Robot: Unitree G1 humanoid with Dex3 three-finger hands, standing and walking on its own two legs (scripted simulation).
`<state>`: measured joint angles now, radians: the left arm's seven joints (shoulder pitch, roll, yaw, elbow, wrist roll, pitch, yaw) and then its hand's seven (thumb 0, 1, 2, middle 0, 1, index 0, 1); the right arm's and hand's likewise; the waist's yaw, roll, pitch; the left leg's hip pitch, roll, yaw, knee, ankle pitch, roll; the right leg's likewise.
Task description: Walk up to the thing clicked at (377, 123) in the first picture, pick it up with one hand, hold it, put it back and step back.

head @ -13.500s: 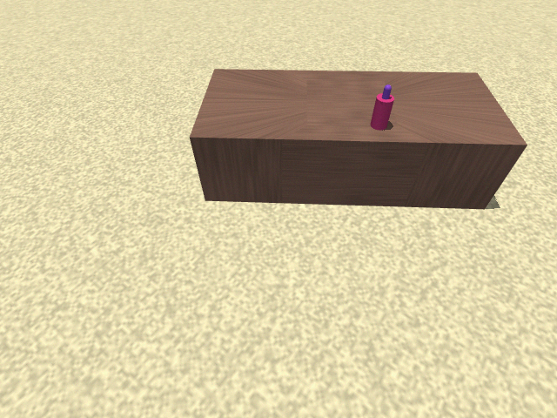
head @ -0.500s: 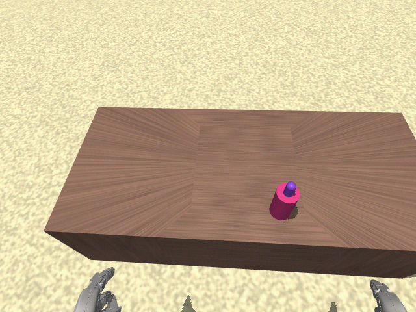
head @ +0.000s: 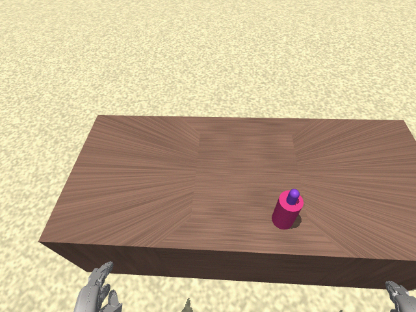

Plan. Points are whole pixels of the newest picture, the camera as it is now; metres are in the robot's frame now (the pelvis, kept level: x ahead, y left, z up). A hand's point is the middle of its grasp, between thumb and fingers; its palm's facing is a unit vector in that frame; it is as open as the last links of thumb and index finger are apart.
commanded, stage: go down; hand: right
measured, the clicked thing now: (288, 206) +0.46 -0.20 -0.25
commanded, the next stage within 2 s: approach in 1.88 s
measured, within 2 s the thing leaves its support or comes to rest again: neither
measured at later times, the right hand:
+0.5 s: hand (405, 284) +0.21 -0.32 -0.04, palm faces +0.22 +0.93 -0.29, open 17.4 cm
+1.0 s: hand out of the picture +0.29 -0.36 -0.01, palm faces +0.22 +0.96 -0.15, open 17.6 cm
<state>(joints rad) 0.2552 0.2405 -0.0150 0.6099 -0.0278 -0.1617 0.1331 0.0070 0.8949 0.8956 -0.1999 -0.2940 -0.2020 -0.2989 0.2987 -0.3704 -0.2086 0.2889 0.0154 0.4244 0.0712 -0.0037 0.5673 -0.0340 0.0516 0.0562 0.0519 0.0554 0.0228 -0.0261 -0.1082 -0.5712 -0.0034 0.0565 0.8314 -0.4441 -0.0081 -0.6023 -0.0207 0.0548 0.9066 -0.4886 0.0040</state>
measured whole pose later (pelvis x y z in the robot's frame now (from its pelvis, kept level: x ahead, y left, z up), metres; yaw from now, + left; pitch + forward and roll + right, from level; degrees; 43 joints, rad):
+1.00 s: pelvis -0.04 +0.00 -0.01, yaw +1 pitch +13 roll +3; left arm 0.33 0.30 -0.03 0.70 0.00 -0.18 0.15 0.01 0.89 0.90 -0.20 -0.30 -0.21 -0.30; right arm -0.33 -0.67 -0.55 0.94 0.09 -0.06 0.42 -0.01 0.58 -0.05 0.04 0.06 0.04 0.06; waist 0.05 0.01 -0.07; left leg -0.73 -0.01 0.05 0.89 -0.40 -0.01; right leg -0.76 -0.02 0.05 0.97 -0.45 0.00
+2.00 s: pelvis -0.03 -0.01 -0.02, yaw +1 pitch +18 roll +4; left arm 0.33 0.33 -0.06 0.70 0.02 -0.13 0.11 0.00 0.90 0.90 -0.19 -0.30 -0.20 -0.30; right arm -0.55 -0.83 -0.66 1.20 0.11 -0.24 0.54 -0.01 0.60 -0.07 0.04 0.06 0.04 0.06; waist 0.08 0.02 -0.09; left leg -0.81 -0.01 0.05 0.91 -0.41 -0.01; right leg -0.85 -0.03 0.06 1.01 -0.47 -0.01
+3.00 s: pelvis -0.11 -0.01 -0.28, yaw +5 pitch +36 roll +6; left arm 0.22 0.28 -0.06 0.64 0.06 -0.02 -0.03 0.00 0.90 0.89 -0.19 -0.29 -0.20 -0.29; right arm -0.90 -0.60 -0.62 1.04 0.05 -0.40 0.24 -0.01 0.49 -0.03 0.06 0.04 0.05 0.04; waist 0.17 -0.03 -0.17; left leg -1.95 0.00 0.06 1.95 -0.63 -0.01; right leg -1.97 -0.01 0.08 2.03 -0.69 0.00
